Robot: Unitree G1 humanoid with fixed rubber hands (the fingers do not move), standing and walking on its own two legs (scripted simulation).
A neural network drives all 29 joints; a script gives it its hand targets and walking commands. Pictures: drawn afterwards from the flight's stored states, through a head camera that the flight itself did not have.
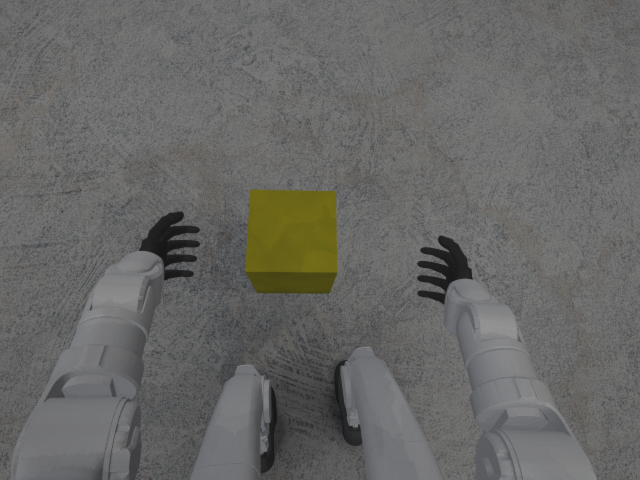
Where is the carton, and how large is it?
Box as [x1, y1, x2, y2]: [245, 190, 336, 293]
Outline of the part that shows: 250,190 245,271 256,291 329,293 336,274 335,191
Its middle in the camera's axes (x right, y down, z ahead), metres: -0.07 +0.02 +1.01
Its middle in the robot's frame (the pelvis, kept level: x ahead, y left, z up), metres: +0.55 +0.00 -0.55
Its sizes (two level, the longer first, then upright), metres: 0.206 0.202 0.252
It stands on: the floor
